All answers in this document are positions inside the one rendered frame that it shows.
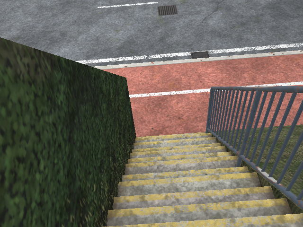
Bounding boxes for stairs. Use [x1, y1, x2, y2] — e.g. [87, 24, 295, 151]
[102, 132, 303, 227]

